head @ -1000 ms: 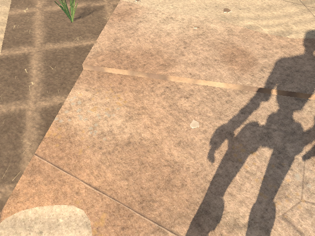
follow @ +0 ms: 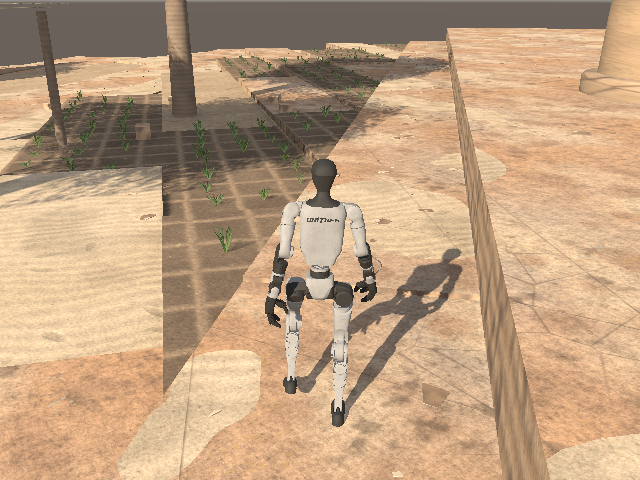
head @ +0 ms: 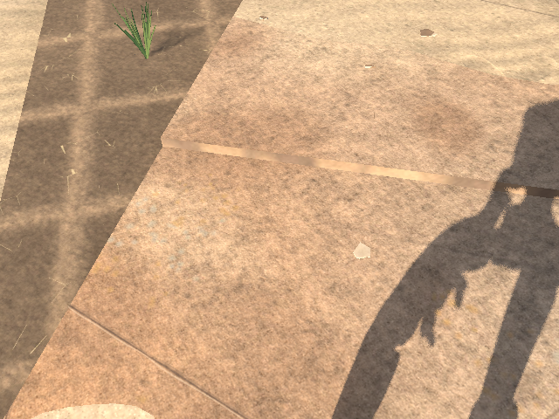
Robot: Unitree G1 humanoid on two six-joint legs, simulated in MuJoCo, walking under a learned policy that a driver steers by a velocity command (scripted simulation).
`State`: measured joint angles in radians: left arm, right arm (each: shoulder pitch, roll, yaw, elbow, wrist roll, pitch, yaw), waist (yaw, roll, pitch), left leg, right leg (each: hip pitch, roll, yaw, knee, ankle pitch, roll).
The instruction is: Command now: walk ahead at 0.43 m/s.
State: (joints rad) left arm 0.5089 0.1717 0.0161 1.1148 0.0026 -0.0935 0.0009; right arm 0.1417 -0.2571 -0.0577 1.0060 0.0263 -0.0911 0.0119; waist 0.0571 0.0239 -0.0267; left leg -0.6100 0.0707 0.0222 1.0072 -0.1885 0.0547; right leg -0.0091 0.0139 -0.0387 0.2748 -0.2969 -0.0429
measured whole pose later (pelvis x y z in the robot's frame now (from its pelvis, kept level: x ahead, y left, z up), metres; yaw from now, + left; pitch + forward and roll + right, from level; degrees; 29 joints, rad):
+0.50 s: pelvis +0.29 +0.06 +0.00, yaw +0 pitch +1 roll +2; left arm 0.16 0.26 0.07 0.92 -0.01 -0.09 0.03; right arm 0.31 -0.23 -0.05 1.05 0.00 -0.10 0.02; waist -0.04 -0.04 0.00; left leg -0.14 -0.08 0.07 0.28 -0.16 0.08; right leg -0.67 -0.15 0.04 1.04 -0.17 -0.03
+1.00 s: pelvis +0.58 -0.03 +0.00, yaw -11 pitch +1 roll +0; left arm 0.29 0.23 0.07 0.88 -0.01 -0.08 -0.02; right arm 0.12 -0.28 -0.06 0.89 -0.01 -0.12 -0.01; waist 0.03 0.03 0.03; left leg -0.60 0.10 -0.06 1.01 -0.25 0.01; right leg -0.23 0.10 0.04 0.35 -0.14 -0.10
